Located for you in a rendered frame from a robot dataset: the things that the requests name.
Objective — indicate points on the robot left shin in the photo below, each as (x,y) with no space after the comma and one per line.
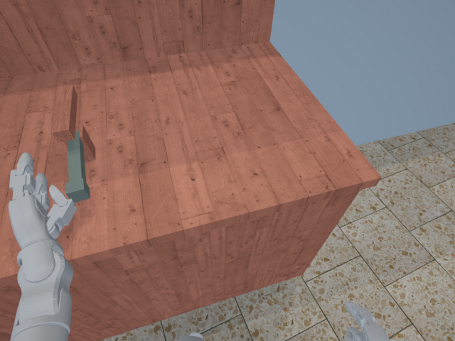
(196,334)

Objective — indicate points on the counter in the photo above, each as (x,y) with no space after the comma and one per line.
(213,169)

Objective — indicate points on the left robot hand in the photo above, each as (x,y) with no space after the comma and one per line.
(29,205)

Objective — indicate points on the tap lever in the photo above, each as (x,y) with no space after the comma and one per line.
(77,188)

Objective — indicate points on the right robot hand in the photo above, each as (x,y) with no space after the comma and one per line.
(366,321)

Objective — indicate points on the robot left forearm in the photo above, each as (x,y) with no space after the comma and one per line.
(45,307)

